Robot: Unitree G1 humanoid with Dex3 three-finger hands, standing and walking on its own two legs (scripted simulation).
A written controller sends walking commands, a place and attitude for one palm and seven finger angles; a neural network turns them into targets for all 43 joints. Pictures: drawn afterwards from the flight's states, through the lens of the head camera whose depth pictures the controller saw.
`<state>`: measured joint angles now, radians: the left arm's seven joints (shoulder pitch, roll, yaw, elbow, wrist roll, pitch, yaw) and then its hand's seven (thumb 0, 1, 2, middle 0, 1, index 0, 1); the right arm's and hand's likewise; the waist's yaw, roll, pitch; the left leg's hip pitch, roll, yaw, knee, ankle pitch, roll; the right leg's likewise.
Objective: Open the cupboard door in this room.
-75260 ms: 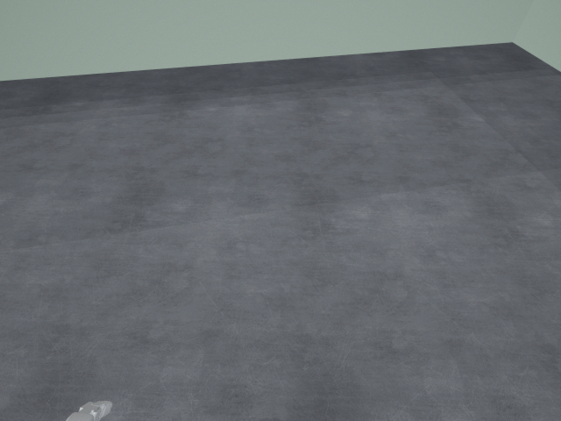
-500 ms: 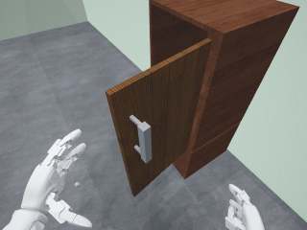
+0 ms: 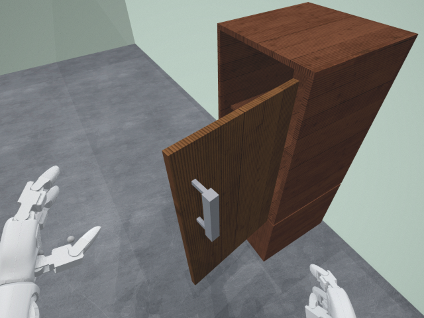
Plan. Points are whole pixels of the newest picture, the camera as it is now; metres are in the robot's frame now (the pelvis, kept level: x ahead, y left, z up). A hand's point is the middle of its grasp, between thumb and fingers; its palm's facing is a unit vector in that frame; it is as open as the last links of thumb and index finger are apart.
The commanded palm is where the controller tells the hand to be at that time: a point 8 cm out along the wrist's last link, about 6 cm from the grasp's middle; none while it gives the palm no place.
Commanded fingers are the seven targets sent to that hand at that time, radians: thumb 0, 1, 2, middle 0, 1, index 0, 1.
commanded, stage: draw the hand back to the body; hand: left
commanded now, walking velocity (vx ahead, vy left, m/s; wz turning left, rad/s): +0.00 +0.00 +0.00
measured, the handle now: (205, 210) +0.33 +0.06 +0.02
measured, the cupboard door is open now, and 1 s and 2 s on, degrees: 100 100 100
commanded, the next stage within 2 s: step back with the hand held close in 0.56 s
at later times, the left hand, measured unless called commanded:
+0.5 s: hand (59, 235) +0.18 +0.24 +0.15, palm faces +0.44 -0.80 -0.40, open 7.5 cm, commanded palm +0.13 +0.28 +0.17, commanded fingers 0.00 0.90 0.90 -0.20 -0.30 -0.20 -0.30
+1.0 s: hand (59, 240) +0.17 +0.24 +0.15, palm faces +0.34 -0.79 -0.51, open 7.4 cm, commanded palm +0.11 +0.29 +0.17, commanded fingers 0.00 0.90 0.90 -0.20 -0.30 -0.20 -0.30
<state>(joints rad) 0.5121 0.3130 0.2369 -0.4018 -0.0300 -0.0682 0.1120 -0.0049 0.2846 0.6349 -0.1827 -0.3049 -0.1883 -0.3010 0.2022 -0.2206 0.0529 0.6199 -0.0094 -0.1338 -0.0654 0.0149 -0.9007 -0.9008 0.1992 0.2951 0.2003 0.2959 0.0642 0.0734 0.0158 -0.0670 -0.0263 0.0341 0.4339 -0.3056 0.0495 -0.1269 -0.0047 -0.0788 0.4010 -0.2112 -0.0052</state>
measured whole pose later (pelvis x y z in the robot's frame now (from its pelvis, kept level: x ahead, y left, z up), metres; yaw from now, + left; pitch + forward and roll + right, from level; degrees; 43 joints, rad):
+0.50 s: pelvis -0.01 -0.01 +0.00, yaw -1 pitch -5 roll -1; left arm 0.46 0.32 0.32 -0.37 -0.05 -0.09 0.11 0.01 0.87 0.89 -0.21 -0.31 -0.21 -0.30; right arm 0.20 -0.23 0.02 0.66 0.00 -0.11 -0.07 0.01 -0.90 -0.90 0.20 0.29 0.20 0.30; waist 0.07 0.08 0.04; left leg -0.02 -0.01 0.04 0.39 -0.27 0.03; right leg -0.09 0.02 -0.07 0.35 -0.18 -0.03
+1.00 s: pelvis -0.04 -0.01 +0.00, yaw -1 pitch +0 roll -1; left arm 0.55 0.39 0.38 -0.45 -0.04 -0.17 0.11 0.01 0.89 0.90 -0.21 -0.31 -0.21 -0.30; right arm 0.17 -0.26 -0.02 0.58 0.01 -0.04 -0.08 0.01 -0.90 -0.90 0.20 0.29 0.20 0.30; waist 0.00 0.05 0.02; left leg -0.21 -0.01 0.05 0.46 -0.26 0.04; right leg -0.27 0.01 -0.06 0.41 -0.14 -0.02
